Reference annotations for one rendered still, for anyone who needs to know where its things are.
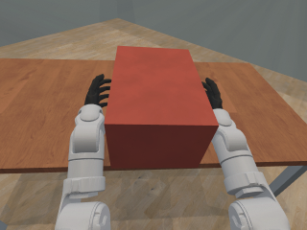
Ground robot right upper arm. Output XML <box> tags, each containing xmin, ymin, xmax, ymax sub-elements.
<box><xmin>228</xmin><ymin>196</ymin><xmax>290</xmax><ymax>230</ymax></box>

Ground robot right hand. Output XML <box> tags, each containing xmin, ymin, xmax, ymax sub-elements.
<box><xmin>201</xmin><ymin>78</ymin><xmax>223</xmax><ymax>109</ymax></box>

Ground carton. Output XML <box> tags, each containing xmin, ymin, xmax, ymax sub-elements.
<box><xmin>104</xmin><ymin>45</ymin><xmax>219</xmax><ymax>169</ymax></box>

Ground right robot forearm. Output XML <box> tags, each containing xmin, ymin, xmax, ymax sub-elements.
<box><xmin>211</xmin><ymin>108</ymin><xmax>291</xmax><ymax>230</ymax></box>

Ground robot left upper arm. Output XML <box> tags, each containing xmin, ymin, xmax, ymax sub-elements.
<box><xmin>56</xmin><ymin>201</ymin><xmax>111</xmax><ymax>230</ymax></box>

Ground table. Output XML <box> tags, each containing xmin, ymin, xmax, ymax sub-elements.
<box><xmin>0</xmin><ymin>58</ymin><xmax>307</xmax><ymax>230</ymax></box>

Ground robot left hand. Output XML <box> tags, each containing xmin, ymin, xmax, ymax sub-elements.
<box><xmin>84</xmin><ymin>74</ymin><xmax>112</xmax><ymax>108</ymax></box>

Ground left robot forearm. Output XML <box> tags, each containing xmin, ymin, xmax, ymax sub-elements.
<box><xmin>55</xmin><ymin>103</ymin><xmax>106</xmax><ymax>230</ymax></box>

